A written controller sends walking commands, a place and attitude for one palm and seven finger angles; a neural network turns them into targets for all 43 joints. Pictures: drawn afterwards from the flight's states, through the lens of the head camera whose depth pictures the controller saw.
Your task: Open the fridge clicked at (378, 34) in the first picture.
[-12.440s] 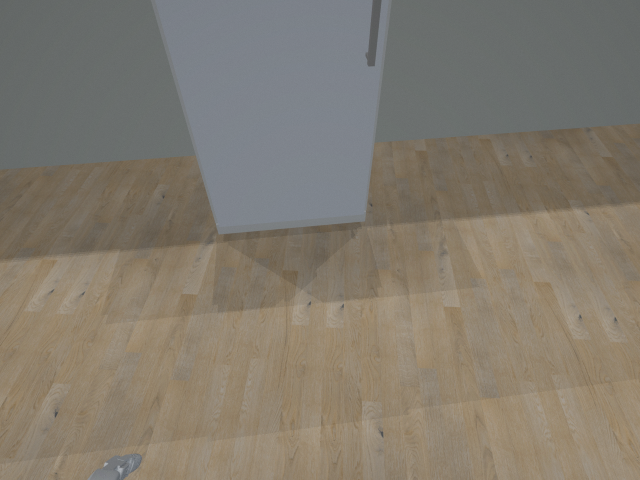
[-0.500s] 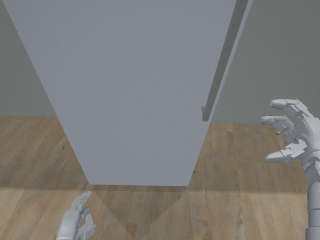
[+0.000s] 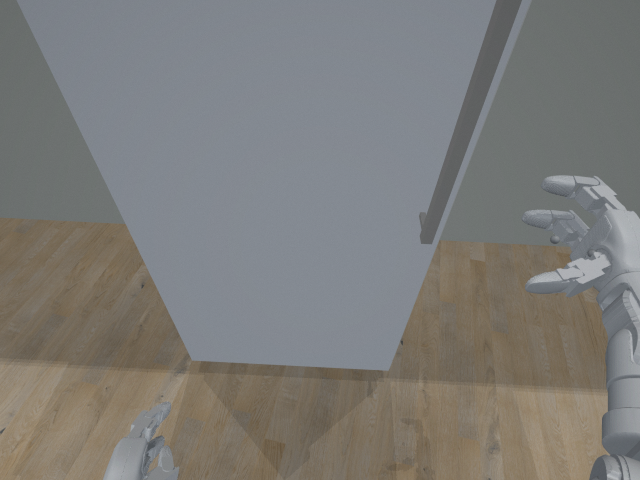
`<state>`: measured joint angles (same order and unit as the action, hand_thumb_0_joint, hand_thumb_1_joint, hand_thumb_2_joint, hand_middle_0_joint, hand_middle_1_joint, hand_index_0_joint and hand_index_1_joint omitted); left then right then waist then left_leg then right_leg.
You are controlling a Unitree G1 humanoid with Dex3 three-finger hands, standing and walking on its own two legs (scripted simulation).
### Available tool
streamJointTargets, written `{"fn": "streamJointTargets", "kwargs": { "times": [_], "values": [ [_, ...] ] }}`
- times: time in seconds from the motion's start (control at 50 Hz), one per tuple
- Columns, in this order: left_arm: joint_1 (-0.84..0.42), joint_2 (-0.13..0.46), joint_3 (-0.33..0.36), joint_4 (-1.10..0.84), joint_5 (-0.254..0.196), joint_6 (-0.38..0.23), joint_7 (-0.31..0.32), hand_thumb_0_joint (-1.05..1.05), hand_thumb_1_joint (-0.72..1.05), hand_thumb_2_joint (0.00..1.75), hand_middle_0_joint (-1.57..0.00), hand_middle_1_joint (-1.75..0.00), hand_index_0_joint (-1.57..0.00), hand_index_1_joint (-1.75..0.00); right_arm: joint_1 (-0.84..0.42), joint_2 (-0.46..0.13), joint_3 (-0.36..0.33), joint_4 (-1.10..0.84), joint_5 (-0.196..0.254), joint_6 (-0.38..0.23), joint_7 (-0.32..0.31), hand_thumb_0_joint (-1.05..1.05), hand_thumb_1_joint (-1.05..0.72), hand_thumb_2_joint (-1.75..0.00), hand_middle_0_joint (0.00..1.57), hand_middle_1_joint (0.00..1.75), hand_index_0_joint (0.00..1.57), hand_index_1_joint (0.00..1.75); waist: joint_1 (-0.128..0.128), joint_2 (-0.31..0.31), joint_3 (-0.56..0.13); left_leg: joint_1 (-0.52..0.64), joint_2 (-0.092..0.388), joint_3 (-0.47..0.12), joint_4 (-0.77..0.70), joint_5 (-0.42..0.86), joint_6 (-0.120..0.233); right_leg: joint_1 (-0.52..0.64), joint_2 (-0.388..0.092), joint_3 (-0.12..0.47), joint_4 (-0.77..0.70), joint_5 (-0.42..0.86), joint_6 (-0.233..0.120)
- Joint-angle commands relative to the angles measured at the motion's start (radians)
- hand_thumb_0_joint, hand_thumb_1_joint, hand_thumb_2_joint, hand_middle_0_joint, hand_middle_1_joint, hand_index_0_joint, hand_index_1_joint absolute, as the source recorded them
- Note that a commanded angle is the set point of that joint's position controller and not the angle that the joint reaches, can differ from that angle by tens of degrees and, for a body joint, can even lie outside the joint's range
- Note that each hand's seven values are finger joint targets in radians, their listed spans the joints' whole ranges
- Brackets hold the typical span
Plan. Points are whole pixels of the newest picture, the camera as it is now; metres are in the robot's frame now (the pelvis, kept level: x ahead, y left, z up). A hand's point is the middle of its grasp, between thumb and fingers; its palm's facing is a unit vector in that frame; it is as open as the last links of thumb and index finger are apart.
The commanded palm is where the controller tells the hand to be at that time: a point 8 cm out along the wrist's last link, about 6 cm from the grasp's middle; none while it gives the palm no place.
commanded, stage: move the hooked fingers beside the handle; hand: right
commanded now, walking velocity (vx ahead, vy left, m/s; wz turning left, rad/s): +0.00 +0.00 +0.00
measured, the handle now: (465, 107) +0.53 -0.15 +0.22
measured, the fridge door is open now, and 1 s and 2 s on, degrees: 0 0 0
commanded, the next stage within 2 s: feel for the door with the fingertips in 1.80 s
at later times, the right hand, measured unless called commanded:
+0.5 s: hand (518, 203) +0.43 -0.22 +0.15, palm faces +0.00 +1.00 +0.01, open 14.0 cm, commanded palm +0.41 -0.27 +0.15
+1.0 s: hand (493, 187) +0.47 -0.20 +0.14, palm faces +0.01 +1.00 +0.00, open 14.0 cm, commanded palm +0.44 -0.26 +0.14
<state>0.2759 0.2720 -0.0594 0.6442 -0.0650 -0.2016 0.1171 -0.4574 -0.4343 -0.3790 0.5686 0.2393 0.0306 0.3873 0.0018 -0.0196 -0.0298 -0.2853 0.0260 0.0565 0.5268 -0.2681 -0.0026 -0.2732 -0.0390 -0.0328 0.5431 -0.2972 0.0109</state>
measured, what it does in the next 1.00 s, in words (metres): stands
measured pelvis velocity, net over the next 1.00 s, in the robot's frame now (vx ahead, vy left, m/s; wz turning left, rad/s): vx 0.00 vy -0.01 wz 0.04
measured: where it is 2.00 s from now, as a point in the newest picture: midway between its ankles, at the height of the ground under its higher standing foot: outside the picture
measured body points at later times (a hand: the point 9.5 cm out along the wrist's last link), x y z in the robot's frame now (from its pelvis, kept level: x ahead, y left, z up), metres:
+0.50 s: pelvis +0.00 -0.01 +0.00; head +0.03 -0.01 +0.44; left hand +0.08 +0.26 -0.11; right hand +0.43 -0.28 +0.15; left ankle +0.00 +0.12 -0.73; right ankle -0.01 -0.13 -0.73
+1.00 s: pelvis +0.00 -0.01 -0.01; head +0.04 +0.00 +0.44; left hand +0.02 +0.26 -0.12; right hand +0.46 -0.26 +0.14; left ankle +0.00 +0.12 -0.73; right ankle -0.01 -0.13 -0.73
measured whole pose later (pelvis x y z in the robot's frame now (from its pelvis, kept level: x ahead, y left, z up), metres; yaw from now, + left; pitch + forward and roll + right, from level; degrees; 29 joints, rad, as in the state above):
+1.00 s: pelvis +0.00 -0.01 -0.01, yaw +2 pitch +9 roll +1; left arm 0.42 0.28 -0.03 0.66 -0.03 -0.08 0.05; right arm -0.84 -0.50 -0.40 1.06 0.12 -0.17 0.28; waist 0.10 -0.02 -0.06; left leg -0.48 0.01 0.02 0.61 -0.28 -0.01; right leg -0.46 -0.06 -0.06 0.64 -0.33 0.00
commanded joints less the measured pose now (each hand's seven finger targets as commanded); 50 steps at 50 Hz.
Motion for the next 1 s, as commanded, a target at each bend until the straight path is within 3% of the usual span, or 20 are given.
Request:
{"fn": "streamJointTargets", "kwargs": {
  "times": [0.0, 0.12, 0.14, 0.18, 0.26, 0.34, 0.38, 0.44, 0.46, 0.52, 0.54, 0.56, 0.64, 0.66, 0.72, 0.74, 0.8, 0.84, 0.92, 0.98],
  "values": [
    [-0.022, 0.138, 0.053, -0.121, 0.0, -0.035, 0.004, 0.0, 0.9, 0.9, -0.2, -0.3, -0.2, -0.3, -0.451, -0.283, -0.057, -0.119, 0.012, -0.073, -0.002, 0.0, 0.5, -0.3, 0.3, 1.2, 0.3, 1.2, 0.017, -0.023, -0.222, 0.068, -0.019, -0.017, -0.042, 0.283, 0.027, 0.049, 0.029, 0.02, -0.056, 0.225, -0.035],
    [0.006, 0.14, 0.059, -0.119, 0.004, -0.023, -0.005, 0.0, 0.9, 0.9, -0.2, -0.3, -0.2, -0.3, -0.543, -0.263, -0.024, -0.093, 0.001, -0.105, -0.008, 0.0, 0.5, -0.3, 0.3, 1.2, 0.3, 1.2, 0.024, -0.055, -0.298, 0.067, -0.022, -0.017, -0.02, 0.317, 0.032, 0.071, 0.028, 0.024, -0.035, 0.272, -0.032],
    [0.015, 0.143, 0.063, -0.116, 0.005, -0.019, -0.006, 0.0, 0.9, 0.9, -0.2, -0.3, -0.2, -0.3, -0.552, -0.28, -0.039, -0.088, 0.005, -0.115, -0.012, 0.0, 0.5, -0.3, 0.3, 1.2, 0.3, 1.2, 0.026, -0.007, -0.309, 0.081, -0.024, -0.017, -0.018, 0.327, 0.03, 0.064, 0.025, 0.023, -0.029, 0.276, -0.035],
    [0.022, 0.144, 0.062, -0.111, 0.004, -0.014, -0.009, 0.0, 0.9, 0.9, -0.2, -0.3, -0.2, -0.3, -0.575, -0.275, -0.033, -0.048, 0.0, -0.12, -0.017, 0.0, 0.5, -0.3, 0.3, 1.2, 0.3, 1.2, 0.033, 0.005, -0.29, 0.066, -0.026, -0.016, -0.017, 0.316, 0.028, 0.048, 0.025, 0.026, -0.033, 0.259, -0.035],
    [0.041, 0.147, 0.067, -0.105, 0.009, -0.001, -0.016, 0.0, 0.9, 0.9, -0.2, -0.3, -0.2, -0.3, -0.613, -0.294, -0.04, -0.019, -0.02, -0.132, -0.037, 0.0, 0.5, -0.3, 0.3, 1.2, 0.3, 1.2, 0.03, -0.047, -0.302, 0.057, -0.025, -0.02, -0.01, 0.311, 0.032, 0.041, 0.025, 0.025, -0.027, 0.267, -0.034],
    [0.067, 0.151, 0.07, -0.095, 0.011, 0.013, -0.021, 0.0, 0.9, 0.9, -0.2, -0.3, -0.2, -0.3, -0.658, -0.273, -0.014, 0.043, -0.028, -0.146, -0.05, 0.0, 0.5, -0.3, 0.3, 1.2, 0.3, 1.2, 0.047, -0.003, -0.29, 0.04, -0.028, -0.018, -0.007, 0.301, 0.03, 0.018, 0.021, 0.021, -0.02, 0.254, -0.037],
    [0.079, 0.155, 0.073, -0.087, 0.013, 0.019, -0.022, 0.0, 0.9, 0.9, -0.2, -0.3, -0.2, -0.3, -0.713, -0.31, -0.038, 0.059, -0.037, -0.161, -0.057, 0.0, 0.5, -0.3, 0.3, 1.2, 0.3, 1.2, 0.055, -0.007, -0.311, 0.039, -0.03, -0.023, -0.005, 0.3, 0.028, 0.016, 0.023, 0.025, -0.018, 0.244, -0.037],
    [0.095, 0.154, 0.073, -0.087, 0.016, 0.025, -0.026, 0.0, 0.9, 0.9, -0.2, -0.3, -0.2, -0.3, -0.732, -0.298, -0.02, 0.072, -0.043, -0.187, -0.059, 0.0, 0.5, -0.3, 0.3, 1.2, 0.3, 1.2, 0.053, -0.037, -0.343, 0.044, -0.032, -0.024, 0.007, 0.319, 0.032, 0.027, 0.024, 0.021, -0.006, 0.275, -0.037],
    [0.1, 0.156, 0.076, -0.082, 0.018, 0.027, -0.027, 0.0, 0.9, 0.9, -0.2, -0.3, -0.2, -0.3, -0.768, -0.332, -0.046, 0.065, -0.048, -0.197, -0.062, 0.0, 0.5, -0.3, 0.3, 1.2, 0.3, 1.2, 0.053, -0.061, -0.363, 0.047, -0.031, -0.027, 0.012, 0.329, 0.032, 0.029, 0.024, 0.025, -0.003, 0.282, -0.034],
    [0.111, 0.152, 0.074, -0.071, 0.016, 0.032, -0.033, 0.0, 0.9, 0.9, -0.2, -0.3, -0.2, -0.3, -0.795, -0.261, 0.014, 0.138, -0.054, -0.204, -0.062, 0.0, 0.5, -0.3, 0.3, 1.2, 0.3, 1.2, 0.074, -0.067, -0.316, -0.003, -0.035, -0.022, 0.005, 0.285, 0.031, 0.014, 0.024, 0.025, -0.005, 0.24, -0.031],
    [0.124, 0.157, 0.078, -0.066, 0.017, 0.036, -0.032, 0.0, 0.9, 0.9, -0.2, -0.3, -0.2, -0.3, -0.792, -0.28, -0.002, 0.169, -0.053, -0.207, -0.064, 0.0, 0.5, -0.3, 0.3, 1.2, 0.3, 1.2, 0.076, -0.019, -0.307, 0.001, -0.036, -0.019, 0.007, 0.284, 0.032, -0.002, 0.02, 0.025, 0.001, 0.241, -0.036],
    [0.123, 0.159, 0.077, -0.064, 0.016, 0.039, -0.033, 0.0, 0.9, 0.9, -0.2, -0.3, -0.2, -0.3, -0.813, -0.28, 0.002, 0.187, -0.058, -0.207, -0.064, 0.0, 0.5, -0.3, 0.3, 1.2, 0.3, 1.2, 0.08, -0.048, -0.303, -0.012, -0.036, -0.025, 0.006, 0.28, 0.03, -0.008, 0.022, 0.022, 0.001, 0.227, -0.035],
    [0.158, 0.161, 0.082, -0.058, 0.022, 0.049, -0.038, 0.0, 0.9, 0.9, -0.2, -0.3, -0.2, -0.3, -0.855, -0.268, 0.01, 0.243, -0.067, -0.219, -0.076, 0.0, 0.5, -0.3, 0.3, 1.2, 0.3, 1.2, 0.088, -0.018, -0.329, -0.02, -0.037, -0.018, 0.021, 0.284, 0.031, -0.019, 0.022, 0.027, 0.013, 0.243, -0.035],
    [0.158, 0.162, 0.08, -0.055, 0.025, 0.049, -0.042, 0.0, 0.9, 0.9, -0.2, -0.3, -0.2, -0.3, -0.893, -0.272, 0.013, 0.231, -0.073, -0.228, -0.081, 0.0, 0.5, -0.3, 0.3, 1.2, 0.3, 1.2, 0.092, -0.054, -0.347, -0.03, -0.038, -0.023, 0.025, 0.29, 0.03, -0.009, 0.022, 0.029, 0.015, 0.248, -0.033],
    [0.177, 0.164, 0.082, -0.043, 0.028, 0.057, -0.046, 0.0, 0.9, 0.9, -0.2, -0.3, -0.2, -0.3, -0.931, -0.287, 0.004, 0.279, -0.087, -0.246, -0.098, 0.0, 0.5, -0.3, 0.3, 1.2, 0.3, 1.2, 0.104, -0.041, -0.344, -0.058, -0.041, -0.023, 0.03, 0.269, 0.028, -0.022, 0.02, 0.033, 0.023, 0.23, -0.03],
    [0.188, 0.166, 0.085, -0.045, 0.032, 0.06, -0.046, 0.0, 0.9, 0.9, -0.2, -0.3, -0.2, -0.3, -0.92, -0.308, -0.018, 0.284, -0.086, -0.258, -0.105, 0.0, 0.5, -0.3, 0.3, 1.2, 0.3, 1.2, 0.095, 0.002, -0.359, -0.032, -0.042, -0.019, 0.037, 0.282, 0.029, -0.037, 0.02, 0.034, 0.028, 0.245, -0.034],
    [0.191, 0.167, 0.087, -0.056, 0.033, 0.068, -0.055, 0.0, 0.9, 0.9, -0.2, -0.3, -0.2, -0.3, -0.876, -0.335, -0.052, 0.291, -0.098, -0.271, -0.112, 0.0, 0.5, -0.3, 0.3, 1.2, 0.3, 1.2, 0.072, -0.05, -0.414, -0.013, -0.042, -0.028, 0.054, 0.322, 0.03, -0.025, 0.023, 0.025, 0.036, 0.279, -0.03],
    [0.198, 0.167, 0.087, -0.063, 0.035, 0.079, -0.059, 0.0, 0.9, 0.9, -0.2, -0.3, -0.2, -0.3, -0.834, -0.362, -0.072, 0.307, -0.105, -0.275, -0.115, 0.0, 0.5, -0.3, 0.3, 1.2, 0.3, 1.2, 0.064, -0.019, -0.409, 0.013, -0.043, -0.027, 0.058, 0.341, 0.03, -0.055, 0.022, 0.019, 0.04, 0.29, -0.035],
    [0.186, 0.165, 0.09, -0.083, 0.03, 0.089, -0.064, 0.0, 0.9, 0.9, -0.2, -0.3, -0.2, -0.3, -0.813, -0.348, -0.061, 0.267, -0.107, -0.273, -0.107, 0.0, 0.5, -0.3, 0.3, 1.2, 0.3, 1.2, 0.062, -0.043, -0.39, 0.004, -0.046, -0.032, 0.052, 0.332, 0.029, -0.064, 0.023, 0.009, 0.035, 0.254, -0.036],
    [0.186, 0.172, 0.089, -0.086, 0.026, 0.098, -0.056, 0.0, 0.9, 0.9, -0.2, -0.3, -0.2, -0.3, -0.825, -0.386, -0.085, 0.272, -0.092, -0.269, -0.092, 0.0, 0.5, -0.3, 0.3, 1.2, 0.3, 1.2, 0.076, 0.014, -0.374, 0.029, -0.046, -0.039, 0.045, 0.34, 0.023, -0.097, 0.022, 0.002, 0.033, 0.223, -0.043]
  ]
}}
